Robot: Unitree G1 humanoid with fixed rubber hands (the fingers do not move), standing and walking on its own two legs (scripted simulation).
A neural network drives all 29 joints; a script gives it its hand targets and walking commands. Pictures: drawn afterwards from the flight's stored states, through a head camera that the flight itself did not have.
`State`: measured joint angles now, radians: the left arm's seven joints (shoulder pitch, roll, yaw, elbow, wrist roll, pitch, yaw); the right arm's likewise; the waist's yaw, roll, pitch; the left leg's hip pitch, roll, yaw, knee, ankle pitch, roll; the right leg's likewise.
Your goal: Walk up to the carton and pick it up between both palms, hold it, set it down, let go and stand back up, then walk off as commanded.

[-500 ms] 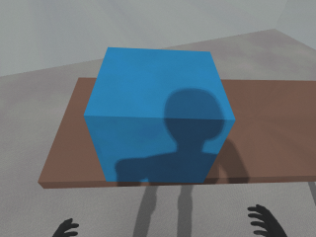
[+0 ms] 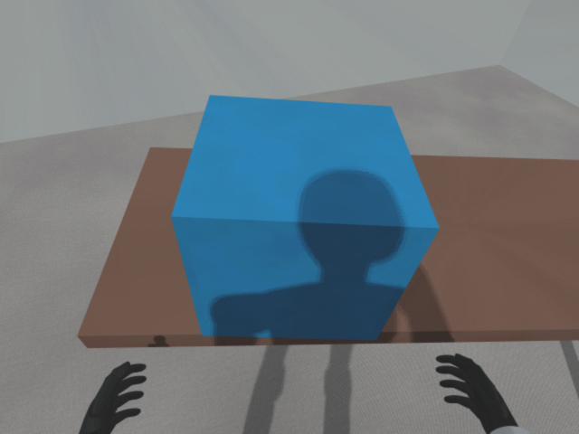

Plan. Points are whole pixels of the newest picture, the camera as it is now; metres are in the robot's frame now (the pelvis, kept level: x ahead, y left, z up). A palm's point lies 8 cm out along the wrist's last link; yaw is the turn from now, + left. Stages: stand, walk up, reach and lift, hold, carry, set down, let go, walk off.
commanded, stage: reach and lift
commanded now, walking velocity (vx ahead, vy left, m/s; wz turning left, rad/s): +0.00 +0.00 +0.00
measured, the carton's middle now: (295, 221) +0.43 +0.00 +0.06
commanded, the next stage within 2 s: none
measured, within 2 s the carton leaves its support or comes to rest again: neither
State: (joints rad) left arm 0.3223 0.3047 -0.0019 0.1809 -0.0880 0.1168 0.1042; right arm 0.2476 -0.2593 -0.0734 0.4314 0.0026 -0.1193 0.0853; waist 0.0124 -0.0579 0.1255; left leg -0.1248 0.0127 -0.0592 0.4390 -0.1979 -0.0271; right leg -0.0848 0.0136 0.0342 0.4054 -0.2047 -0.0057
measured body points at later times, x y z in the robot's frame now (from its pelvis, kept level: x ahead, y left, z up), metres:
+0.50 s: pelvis +0.01 +0.00 +0.00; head +0.01 +0.02 +0.45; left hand +0.21 +0.24 +0.02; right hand +0.22 -0.25 +0.02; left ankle +0.04 +0.13 -0.74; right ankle +0.02 -0.13 -0.74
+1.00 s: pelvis +0.01 -0.01 +0.00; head +0.01 +0.00 +0.45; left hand +0.29 +0.22 +0.07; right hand +0.24 -0.25 +0.04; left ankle +0.04 +0.13 -0.74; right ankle +0.02 -0.13 -0.74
